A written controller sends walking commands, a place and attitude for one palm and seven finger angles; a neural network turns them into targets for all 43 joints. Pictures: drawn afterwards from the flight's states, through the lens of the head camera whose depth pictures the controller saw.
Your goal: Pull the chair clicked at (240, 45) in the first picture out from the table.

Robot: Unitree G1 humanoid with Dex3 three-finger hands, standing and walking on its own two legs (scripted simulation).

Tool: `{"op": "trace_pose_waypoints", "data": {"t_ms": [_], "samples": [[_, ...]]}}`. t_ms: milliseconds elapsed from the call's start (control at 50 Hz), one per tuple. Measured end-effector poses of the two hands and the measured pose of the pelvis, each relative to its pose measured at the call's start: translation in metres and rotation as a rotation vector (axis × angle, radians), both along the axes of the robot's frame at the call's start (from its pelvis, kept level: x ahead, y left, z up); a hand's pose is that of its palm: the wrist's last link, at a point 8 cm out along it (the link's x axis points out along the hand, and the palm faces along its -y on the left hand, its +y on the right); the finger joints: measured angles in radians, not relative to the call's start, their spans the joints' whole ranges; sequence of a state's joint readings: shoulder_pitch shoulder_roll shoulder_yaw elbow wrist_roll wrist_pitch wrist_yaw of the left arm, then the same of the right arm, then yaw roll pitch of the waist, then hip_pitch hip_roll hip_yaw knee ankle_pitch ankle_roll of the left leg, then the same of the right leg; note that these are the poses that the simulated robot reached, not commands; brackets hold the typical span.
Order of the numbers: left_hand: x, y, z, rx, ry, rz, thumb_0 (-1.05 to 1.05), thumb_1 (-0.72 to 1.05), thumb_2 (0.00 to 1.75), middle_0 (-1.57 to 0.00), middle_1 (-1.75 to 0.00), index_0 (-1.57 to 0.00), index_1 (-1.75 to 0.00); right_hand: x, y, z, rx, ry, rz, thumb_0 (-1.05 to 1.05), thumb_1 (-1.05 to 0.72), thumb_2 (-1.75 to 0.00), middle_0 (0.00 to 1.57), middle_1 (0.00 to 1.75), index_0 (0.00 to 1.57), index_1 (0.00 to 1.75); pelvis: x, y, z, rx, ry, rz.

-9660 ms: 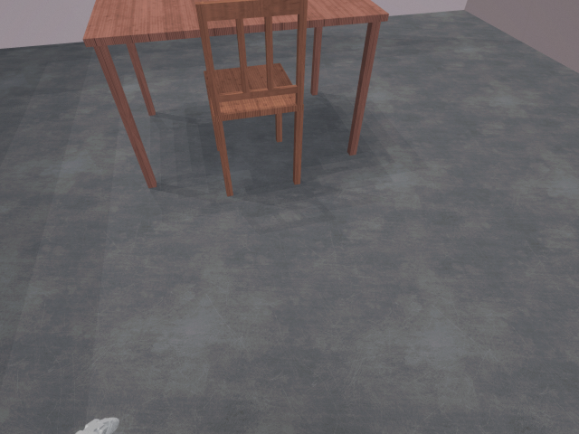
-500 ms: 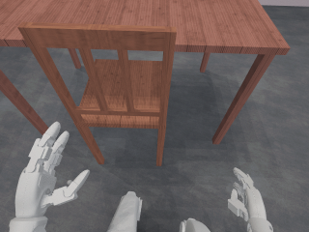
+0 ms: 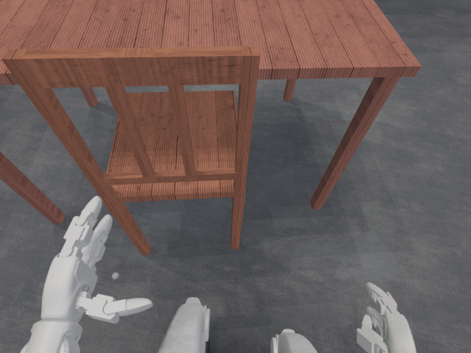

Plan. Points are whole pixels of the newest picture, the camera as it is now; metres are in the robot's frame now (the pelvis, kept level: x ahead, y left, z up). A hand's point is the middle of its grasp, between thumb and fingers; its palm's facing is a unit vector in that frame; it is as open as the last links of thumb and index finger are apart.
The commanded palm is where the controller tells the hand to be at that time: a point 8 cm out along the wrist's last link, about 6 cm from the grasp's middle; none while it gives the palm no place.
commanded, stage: raise the hand toward the chair's back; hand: left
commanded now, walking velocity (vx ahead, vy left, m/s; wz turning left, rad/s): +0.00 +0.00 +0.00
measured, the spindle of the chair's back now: (134, 136) +0.51 +0.25 +0.01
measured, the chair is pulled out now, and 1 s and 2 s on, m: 0.00 0.00 0.00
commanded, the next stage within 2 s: aim the fingers beside a spindle in 0.98 s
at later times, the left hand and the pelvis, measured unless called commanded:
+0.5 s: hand (81, 254) +0.24 +0.24 +0.07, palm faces +0.17 -0.98 -0.05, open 16.9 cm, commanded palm +0.22 +0.28 +0.07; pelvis +0.00 +0.02 +0.01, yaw +1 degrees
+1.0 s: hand (107, 253) +0.25 +0.21 +0.07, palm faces +0.12 -0.99 -0.06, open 16.9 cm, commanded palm +0.23 +0.26 +0.07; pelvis +0.01 +0.00 +0.02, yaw +1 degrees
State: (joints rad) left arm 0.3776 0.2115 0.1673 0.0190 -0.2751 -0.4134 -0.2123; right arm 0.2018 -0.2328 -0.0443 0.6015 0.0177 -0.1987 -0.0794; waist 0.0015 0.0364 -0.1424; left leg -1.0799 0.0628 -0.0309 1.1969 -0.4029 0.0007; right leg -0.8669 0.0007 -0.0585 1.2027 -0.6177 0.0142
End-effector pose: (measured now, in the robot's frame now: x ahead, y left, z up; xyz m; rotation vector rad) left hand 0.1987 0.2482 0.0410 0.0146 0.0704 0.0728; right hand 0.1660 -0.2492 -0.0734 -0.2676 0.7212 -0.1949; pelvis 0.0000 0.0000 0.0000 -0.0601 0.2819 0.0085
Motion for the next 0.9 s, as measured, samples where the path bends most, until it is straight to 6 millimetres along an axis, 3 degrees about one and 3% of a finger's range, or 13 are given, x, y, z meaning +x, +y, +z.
{"op": "trace_pose_waypoints", "data": {"t_ms": [160, 300, 520, 660, 780, 900], "samples": [[0.001, 0.023, 0.033, 0.039, -0.120, 0.102, 0.00, -0.39, 0.35, -0.08, -0.10, -0.08, -0.09, 0.025, 0.037, 0.022, 0.036, -0.078, 0.083, 0.02, -0.91, -0.90, 0.20, 0.30, 0.20, 0.30, 0.002, 0.010, 0.008, -0.013, -0.020, 0.010], [0.005, 0.024, 0.016, 0.014, -0.016, 0.035, -0.01, -0.47, 0.31, -0.06, -0.08, -0.07, -0.08, 0.027, 0.054, 0.025, 0.055, -0.072, 0.128, 0.02, -0.90, -0.90, 0.21, 0.30, 0.20, 0.30, -0.001, 0.016, 0.010, -0.022, -0.032, 0.017], [0.013, 0.038, 0.034, 0.050, -0.104, 0.086, -0.01, -0.50, 0.30, -0.06, -0.08, -0.07, -0.08, 0.004, 0.042, 0.020, 0.026, -0.005, 0.105, 0.02, -0.90, -0.90, 0.21, 0.30, 0.20, 0.30, -0.001, 0.016, 0.013, -0.023, -0.038, 0.019], [0.017, 0.025, 0.026, 0.029, -0.008, 0.029, -0.01, -0.50, 0.30, -0.06, -0.08, -0.06, -0.08, -0.007, 0.030, 0.022, 0.025, 0.010, 0.055, 0.02, -0.90, -0.90, 0.21, 0.30, 0.20, 0.30, 0.001, 0.014, 0.018, -0.016, -0.043, 0.011], [0.016, 0.025, 0.033, 0.047, -0.064, 0.087, -0.01, -0.50, 0.30, -0.07, -0.08, -0.07, -0.08, -0.006, 0.022, 0.022, 0.021, 0.006, 0.055, 0.02, -0.90, -0.90, 0.20, 0.30, 0.20, 0.30, 0.003, 0.009, 0.018, -0.008, -0.037, 0.010], [0.020, 0.019, 0.028, 0.045, -0.060, 0.075, -0.01, -0.50, 0.30, -0.06, -0.08, -0.06, -0.08, 0.003, 0.018, 0.016, 0.031, 0.006, 0.071, 0.02, -0.90, -0.90, 0.20, 0.30, 0.20, 0.30, 0.004, 0.003, 0.014, -0.007, -0.032, 0.015]]}}
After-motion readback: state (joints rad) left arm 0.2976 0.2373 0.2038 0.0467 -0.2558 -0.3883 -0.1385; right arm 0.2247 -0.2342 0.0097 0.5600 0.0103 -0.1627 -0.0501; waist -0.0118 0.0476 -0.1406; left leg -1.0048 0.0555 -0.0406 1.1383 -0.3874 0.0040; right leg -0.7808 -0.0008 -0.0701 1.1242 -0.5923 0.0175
